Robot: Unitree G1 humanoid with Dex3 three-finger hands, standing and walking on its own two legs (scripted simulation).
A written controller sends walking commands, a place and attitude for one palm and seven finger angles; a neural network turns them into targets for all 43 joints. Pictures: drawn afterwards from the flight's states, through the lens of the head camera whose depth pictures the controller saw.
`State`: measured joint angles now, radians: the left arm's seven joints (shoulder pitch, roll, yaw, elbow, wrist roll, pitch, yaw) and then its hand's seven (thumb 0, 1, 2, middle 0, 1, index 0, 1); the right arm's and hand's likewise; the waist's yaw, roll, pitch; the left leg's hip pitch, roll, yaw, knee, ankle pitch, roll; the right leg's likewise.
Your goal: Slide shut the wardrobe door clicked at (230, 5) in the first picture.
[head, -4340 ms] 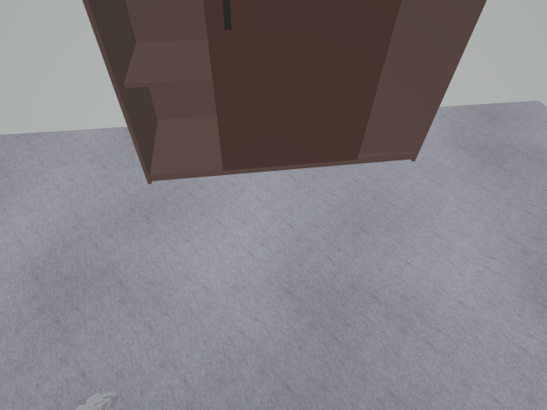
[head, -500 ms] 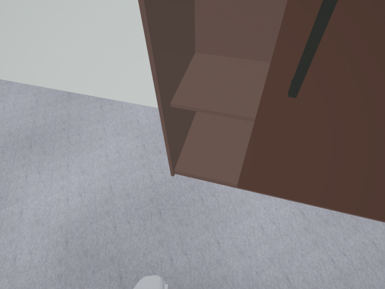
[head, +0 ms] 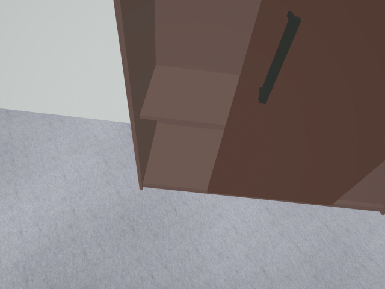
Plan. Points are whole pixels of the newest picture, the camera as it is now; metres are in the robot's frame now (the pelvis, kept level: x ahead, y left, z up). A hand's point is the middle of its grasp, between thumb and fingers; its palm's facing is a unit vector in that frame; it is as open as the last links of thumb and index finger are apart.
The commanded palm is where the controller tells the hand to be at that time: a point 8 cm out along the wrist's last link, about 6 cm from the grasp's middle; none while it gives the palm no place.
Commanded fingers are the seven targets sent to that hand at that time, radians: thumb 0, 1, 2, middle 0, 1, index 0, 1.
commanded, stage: take the last steps up to it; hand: right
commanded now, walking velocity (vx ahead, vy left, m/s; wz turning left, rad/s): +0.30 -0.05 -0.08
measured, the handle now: (275, 61) +0.72 -0.20 +0.14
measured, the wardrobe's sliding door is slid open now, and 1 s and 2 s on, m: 0.38 0.38 0.38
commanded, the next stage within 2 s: come to a stop and stand still in 0.72 s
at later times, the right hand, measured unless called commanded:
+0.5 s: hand out of the picture +0.03 -0.26 -0.18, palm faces +0.08 +0.99 -0.14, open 7.4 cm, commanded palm none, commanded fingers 0.00 -0.90 -0.90 0.20 0.30 0.20 0.30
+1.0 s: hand (273, 226) +0.34 -0.24 -0.18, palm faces -0.01 +0.98 -0.22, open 7.3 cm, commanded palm none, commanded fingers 0.00 -0.90 -0.90 0.20 0.30 0.20 0.30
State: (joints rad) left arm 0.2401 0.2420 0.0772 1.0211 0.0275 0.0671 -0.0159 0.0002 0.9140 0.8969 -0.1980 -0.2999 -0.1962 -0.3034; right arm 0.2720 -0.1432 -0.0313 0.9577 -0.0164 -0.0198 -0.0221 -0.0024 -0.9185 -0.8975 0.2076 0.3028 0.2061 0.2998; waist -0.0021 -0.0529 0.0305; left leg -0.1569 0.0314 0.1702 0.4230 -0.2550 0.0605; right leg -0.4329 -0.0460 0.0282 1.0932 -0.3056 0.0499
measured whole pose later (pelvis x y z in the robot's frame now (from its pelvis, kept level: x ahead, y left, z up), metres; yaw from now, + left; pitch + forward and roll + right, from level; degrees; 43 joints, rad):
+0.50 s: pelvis +0.09 -0.09 +0.00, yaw +0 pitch -1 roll +0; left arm 0.23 0.15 0.04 1.01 0.00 -0.07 0.02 -0.03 0.96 0.90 -0.20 -0.30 -0.20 -0.30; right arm 0.39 -0.17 -0.05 1.14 -0.03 0.00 0.01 0.01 -0.91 -0.90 0.20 0.30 0.20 0.30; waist -0.03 0.05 0.03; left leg -0.43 0.10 0.07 1.06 -0.33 0.00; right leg -0.13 0.00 -0.15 0.41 -0.27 -0.06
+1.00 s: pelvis +0.24 -0.07 -0.01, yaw +0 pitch -2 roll +1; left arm 0.32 0.13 0.03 1.11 -0.01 0.02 0.03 0.00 0.91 0.90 -0.20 -0.30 -0.20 -0.30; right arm 0.13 -0.14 -0.03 1.02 -0.01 -0.02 -0.04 -0.01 -0.92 -0.90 0.20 0.30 0.20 0.30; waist 0.05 -0.04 0.10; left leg -0.30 0.02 0.14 0.53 -0.20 0.05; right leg -0.35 -0.06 -0.03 0.99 -0.48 0.02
